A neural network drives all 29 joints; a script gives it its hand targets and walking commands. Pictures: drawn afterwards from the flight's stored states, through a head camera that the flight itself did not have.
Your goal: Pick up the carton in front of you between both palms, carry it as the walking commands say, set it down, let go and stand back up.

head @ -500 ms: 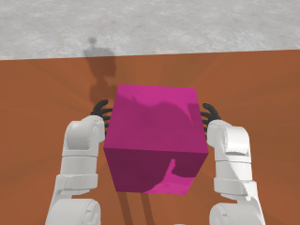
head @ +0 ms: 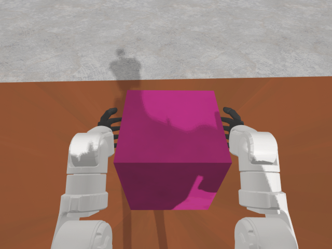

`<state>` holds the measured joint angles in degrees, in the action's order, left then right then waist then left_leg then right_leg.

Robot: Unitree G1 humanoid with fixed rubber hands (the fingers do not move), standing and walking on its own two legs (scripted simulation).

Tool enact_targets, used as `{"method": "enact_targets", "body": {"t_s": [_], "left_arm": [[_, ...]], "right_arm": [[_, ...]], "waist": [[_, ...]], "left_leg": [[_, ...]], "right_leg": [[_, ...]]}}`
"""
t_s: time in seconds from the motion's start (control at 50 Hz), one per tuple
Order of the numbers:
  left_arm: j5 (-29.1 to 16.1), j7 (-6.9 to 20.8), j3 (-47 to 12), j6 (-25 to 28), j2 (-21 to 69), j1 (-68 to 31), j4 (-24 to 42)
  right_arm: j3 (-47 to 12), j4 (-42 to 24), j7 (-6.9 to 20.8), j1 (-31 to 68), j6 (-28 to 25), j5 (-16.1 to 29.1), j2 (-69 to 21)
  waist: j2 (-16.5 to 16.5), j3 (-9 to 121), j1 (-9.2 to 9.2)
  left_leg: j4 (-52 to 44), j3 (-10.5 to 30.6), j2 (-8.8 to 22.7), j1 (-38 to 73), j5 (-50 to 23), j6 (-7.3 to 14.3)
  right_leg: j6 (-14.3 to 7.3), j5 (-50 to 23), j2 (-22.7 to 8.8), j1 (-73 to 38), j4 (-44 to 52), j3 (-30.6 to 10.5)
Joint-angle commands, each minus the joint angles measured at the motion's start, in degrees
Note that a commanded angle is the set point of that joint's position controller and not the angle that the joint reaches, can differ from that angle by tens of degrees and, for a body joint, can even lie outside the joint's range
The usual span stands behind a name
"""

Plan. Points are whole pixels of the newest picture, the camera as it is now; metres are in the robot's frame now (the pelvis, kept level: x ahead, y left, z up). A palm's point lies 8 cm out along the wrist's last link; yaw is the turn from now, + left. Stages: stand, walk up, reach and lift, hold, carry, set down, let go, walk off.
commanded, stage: carry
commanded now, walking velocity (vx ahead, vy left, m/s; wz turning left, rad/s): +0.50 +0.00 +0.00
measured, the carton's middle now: (170, 153) +0.35 +0.01 +0.04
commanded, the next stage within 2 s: none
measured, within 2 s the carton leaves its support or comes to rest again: neither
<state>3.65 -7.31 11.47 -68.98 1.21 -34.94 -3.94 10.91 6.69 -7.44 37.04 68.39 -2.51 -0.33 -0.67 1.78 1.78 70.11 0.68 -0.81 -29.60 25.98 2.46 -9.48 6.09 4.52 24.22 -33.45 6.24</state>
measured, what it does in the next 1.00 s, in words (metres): goes down: left foot 0.05 m lower, then right foot 0.04 m lower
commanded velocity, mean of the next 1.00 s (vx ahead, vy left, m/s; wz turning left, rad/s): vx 0.50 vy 0.00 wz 0.00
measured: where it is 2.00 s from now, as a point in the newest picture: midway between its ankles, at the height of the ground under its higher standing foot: (167, 135)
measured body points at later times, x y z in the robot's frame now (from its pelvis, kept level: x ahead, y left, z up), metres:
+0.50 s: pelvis +0.31 +0.04 -0.05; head +0.33 +0.05 +0.40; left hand +0.67 +0.18 +0.03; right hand +0.66 -0.12 +0.03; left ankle +0.35 +0.08 -0.77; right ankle +0.20 -0.07 -0.67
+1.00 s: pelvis +0.61 +0.00 -0.10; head +0.62 +0.00 +0.35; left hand +0.97 +0.16 +0.02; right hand +0.98 -0.15 +0.02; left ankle +0.48 +0.12 -0.71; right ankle +0.66 -0.03 -0.82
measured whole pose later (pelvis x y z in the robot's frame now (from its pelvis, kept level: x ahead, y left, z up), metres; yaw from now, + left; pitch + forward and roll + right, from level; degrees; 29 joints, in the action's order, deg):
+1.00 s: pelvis +0.61 +0.00 -0.10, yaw +0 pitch +4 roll +1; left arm 4.5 -7.2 11.6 -68.8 1.4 -36.1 -5.8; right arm 10.4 9.2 -7.7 38.1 67.8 -0.9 1.1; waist -0.1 3.5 0.5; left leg 74.6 0.1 -2.8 -25.6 29.4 3.0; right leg -9.2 5.3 4.5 27.0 -35.8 5.8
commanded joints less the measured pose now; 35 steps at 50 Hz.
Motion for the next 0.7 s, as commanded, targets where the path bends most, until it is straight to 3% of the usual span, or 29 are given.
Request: {"method": "enact_targets", "body": {"t_s": [0.0, 0.06, 0.1, 0.2, 0.26, 0.28, 0.3, 0.32, 0.34, 0.36, 0.38, 0.4, 0.42, 0.44, 0.46, 0.5, 0.6, 0.68], "left_arm": [[-28.92, 14.71, -39.64, 1.90, 63.40, -46.63, 8.44], [-29.58, 15.15, -39.65, 2.50, 64.29, -45.61, 8.74], [-29.68, 15.30, -39.83, 2.77, 63.96, -45.01, 9.26], [-28.35, 15.20, -39.63, 2.50, 61.25, -40.87, 8.24], [-26.86, 15.32, -38.91, 2.44, 59.95, -37.23, 4.14], [-26.61, 15.42, -38.74, 2.49, 59.96, -36.78, 2.71], [-26.51, 15.56, -38.69, 2.56, 60.16, -36.93, 1.42], [-26.42, 15.73, -38.70, 2.71, 60.33, -37.53, 0.25], [-26.20, 15.83, -38.24, 2.93, 60.24, -38.08, -0.81], [-26.03, 15.78, -38.07, 2.72, 61.37, -39.31, -2.44], [-25.99, 15.39, -36.49, 2.21, 61.44, -39.64, -3.36], [-25.52, 15.04, -36.97, 2.53, 61.53, -41.22, -1.56], [-25.44, 14.66, -37.29, 3.07, 62.72, -44.34, 0.22], [-25.18, 14.15, -36.88, 3.58, 63.56, -45.31, 1.74], [-24.95, 13.59, -36.46, 3.95, 64.03, -45.04, 3.10], [-24.36, 12.50, -36.80, 4.50, 64.74, -42.84, 4.72], [-22.07, 10.79, -38.37, 5.78, 63.97, -36.51, 6.35], [-21.06, 10.39, -40.15, 6.16, 61.61, -35.84, 9.24]], "right_arm": [[-35.44, -6.90, 12.09, 38.53, -1.48, 21.44, -62.41], [-35.75, -7.48, 11.08, 36.86, -2.37, 20.10, -62.86], [-36.36, -8.66, 10.47, 36.60, -2.73, 19.61, -62.36], [-37.62, -10.43, 9.89, 35.60, -2.23, 18.94, -59.40], [-36.79, -7.57, 10.84, 33.72, -1.37, 17.81, -57.88], [-36.06, -6.18, 11.21, 33.17, -1.21, 17.35, -57.33], [-35.18, -4.55, 11.55, 32.20, -1.16, 16.89, -56.78], [-34.28, -3.31, 11.93, 31.27, -1.24, 16.59, -56.29], [-33.17, -2.33, 12.42, 30.90, -1.29, 16.43, -55.14], [-32.03, -0.17, 12.82, 31.63, -1.21, 16.04, -54.53], [-30.88, 2.25, 13.01, 31.51, -1.49, 15.80, -53.89], [-31.83, 2.78, 13.55, 30.44, -1.87, 17.61, -57.46], [-33.48, -0.55, 14.11, 34.96, -2.47, 19.80, -60.42], [-35.28, -3.83, 14.52, 39.92, -2.81, 22.31, -63.48], [-36.80, -6.39, 14.69, 43.40, -3.21, 24.62, -65.60], [-38.57, -9.34, 14.73, 45.08, -3.82, 27.43, -67.50], [-39.74, -10.38, 14.78, 38.77, -4.67, 27.65, -66.81], [-40.99, -11.96, 15.08, 36.75, -5.07, 27.01, -64.80]], "waist": [[-2.77, 24.57, 0.18], [-5.06, 25.91, 1.51], [-5.62, 26.06, 2.07], [-4.96, 23.67, 4.29], [-5.45, 21.62, 5.27], [-5.85, 21.84, 4.11], [-5.80, 22.70, 1.92], [-4.49, 24.25, -1.04], [0.83, 25.65, -2.62], [10.43, 28.67, -2.68], [18.95, 35.03, -6.08], [12.50, 33.32, -6.25], [7.43, 28.76, -5.03], [2.60, 25.47, -3.94], [1.93, 24.41, -3.33], [3.32, 24.64, -2.88], [6.26, 27.07, -5.06], [6.27, 25.33, -6.98]], "left_leg": [[-6.83, -0.14, 2.40, -7.84, -3.87, -0.99], [-12.33, -1.41, 2.66, -12.44, -11.12, -1.18], [-15.99, -2.32, 2.33, -14.29, -16.20, -1.08], [-33.77, -6.34, -1.35, -12.09, -29.47, -0.30], [-44.99, -7.54, -2.61, -3.72, -38.71, 1.94], [-46.92, -7.84, -2.63, 1.67, -39.92, 2.78], [-48.90, -8.44, -2.74, 8.69, -40.56, 3.34], [-50.86, -7.81, -0.80, 18.76, -43.22, 3.53], [-44.67, -1.03, 6.00, 31.42, -53.60, 3.39], [-32.81, 12.84, 18.65, 45.50, -77.05, 7.00], [-36.49, 30.44, 26.54, 54.94, -55.78, 18.15], [-41.69, 32.61, 22.98, 49.06, -32.86, 17.41], [-44.13, 28.99, 18.85, 41.60, -25.51, 14.95], [-45.87, 25.28, 17.43, 35.16, -25.68, 12.86], [-46.90, 23.10, 17.18, 30.17, -26.60, 12.26], [-47.99, 18.82, 15.35, 26.08, -28.75, 10.30], [-43.14, 10.74, 12.53, 36.77, -55.73, 8.04], [-41.14, 6.23, 8.31, 40.51, -60.89, 6.00]], "right_leg": [[-2.64, -20.24, -17.73, -23.54, 10.34, -22.58], [-1.19, -34.82, -16.63, -29.44, 7.59, -18.34], [-0.45, -39.45, -15.28, -32.17, 6.35, -16.23], [0.21, -40.01, -9.91, -35.97, 2.87, -11.21], [0.26, -33.52, -9.35, -33.25, -1.71, -9.43], [0.86, -33.40, -9.39, -30.91, -4.97, -8.96], [2.02, -34.37, -9.13, -28.08, -10.28, -7.67], [3.58, -29.64, -8.14, -22.51, -18.86, -5.28], [4.47, -9.82, -5.94, -9.72, -29.06, -4.64], [6.17, 27.19, -1.65, 5.71, -38.55, -4.34], [8.28, 32.98, 1.05, 19.44, -52.89, -7.50], [6.25, 28.39, -2.09, 21.64, -51.59, -9.13], [5.74, 24.39, -3.39, 21.88, -47.90, -8.74], [6.04, 21.07, -4.89, 20.15, -43.29, -8.61], [6.29, 19.21, -5.95, 17.34, -39.43, -8.85], [7.07, 17.35, -6.50, 13.92, -34.60, -7.48], [7.72, 6.67, -6.63, 21.35, -24.39, -5.10], [6.88, -4.08, -4.09, 20.62, -12.19, -2.19]]}}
